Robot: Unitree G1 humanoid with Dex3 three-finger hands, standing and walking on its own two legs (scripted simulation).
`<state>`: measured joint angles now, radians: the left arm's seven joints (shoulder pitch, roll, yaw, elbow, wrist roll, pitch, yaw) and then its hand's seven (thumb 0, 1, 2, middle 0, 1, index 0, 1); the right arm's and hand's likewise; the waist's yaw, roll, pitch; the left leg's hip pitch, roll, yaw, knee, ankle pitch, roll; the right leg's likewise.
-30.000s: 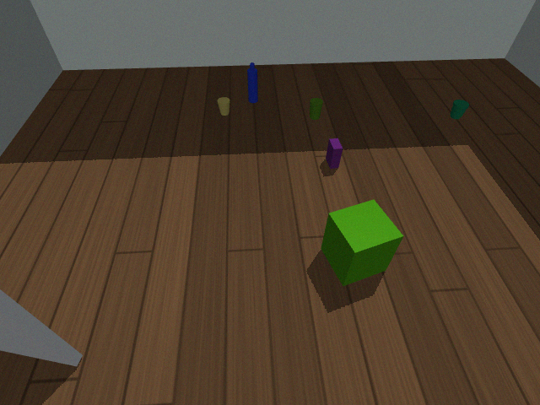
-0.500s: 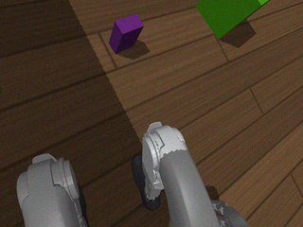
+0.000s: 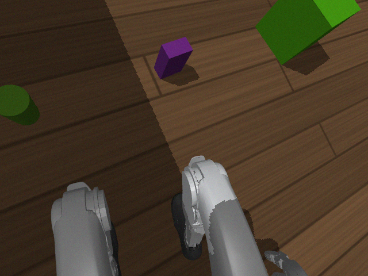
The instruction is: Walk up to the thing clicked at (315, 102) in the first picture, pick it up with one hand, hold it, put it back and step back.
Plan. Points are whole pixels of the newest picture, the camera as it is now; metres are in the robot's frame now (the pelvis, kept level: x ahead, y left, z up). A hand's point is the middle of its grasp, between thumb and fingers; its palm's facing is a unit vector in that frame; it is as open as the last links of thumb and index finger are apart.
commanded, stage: go down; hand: left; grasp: from above
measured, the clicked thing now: (19, 108) +0.55 +0.31 -0.32
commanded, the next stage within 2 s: none
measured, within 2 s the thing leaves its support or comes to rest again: neither
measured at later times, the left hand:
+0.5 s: hand out of the picture +0.50 +0.35 +0.04, palm faces -0.43 -0.04 -0.90, open 12.9 cm
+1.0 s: hand out of the picture +0.50 +0.35 +0.09, palm faces -0.43 -0.05 -0.90, open 14.0 cm
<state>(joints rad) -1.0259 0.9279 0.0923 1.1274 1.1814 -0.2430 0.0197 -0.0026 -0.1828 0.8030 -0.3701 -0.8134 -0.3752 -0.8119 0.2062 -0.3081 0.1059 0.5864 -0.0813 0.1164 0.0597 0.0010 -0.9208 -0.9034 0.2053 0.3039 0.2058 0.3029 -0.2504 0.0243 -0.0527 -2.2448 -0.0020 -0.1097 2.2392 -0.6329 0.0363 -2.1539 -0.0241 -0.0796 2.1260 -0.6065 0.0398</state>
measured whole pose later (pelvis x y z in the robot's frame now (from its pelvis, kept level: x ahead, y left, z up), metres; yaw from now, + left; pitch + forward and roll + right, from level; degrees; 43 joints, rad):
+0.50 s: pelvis +0.00 +0.00 +0.09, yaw +2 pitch +35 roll -8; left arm -0.98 0.89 0.06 1.10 1.11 -0.26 -0.07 0.00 -0.34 0.87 -0.21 -0.99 -0.23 -0.97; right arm 0.20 -0.28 0.09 0.61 -0.04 0.11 0.01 0.00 -0.92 -0.90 0.21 0.30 0.21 0.30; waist -0.21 0.05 -0.12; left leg -1.95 0.02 -0.07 1.96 -0.62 0.04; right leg -1.89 -0.01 -0.05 1.86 -0.58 0.05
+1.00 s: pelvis +0.01 +0.00 +0.13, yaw +2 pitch +34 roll -7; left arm -0.99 0.91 0.09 1.17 1.13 -0.29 -0.04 0.00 -0.54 1.00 -0.08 -1.09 -0.08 -1.08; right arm 0.21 -0.27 0.08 0.66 -0.03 0.09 0.00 0.00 -0.92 -0.91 0.20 0.30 0.21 0.30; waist -0.22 0.05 -0.12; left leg -1.82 0.03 -0.06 1.83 -0.61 0.03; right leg -1.77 0.00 -0.05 1.73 -0.56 0.04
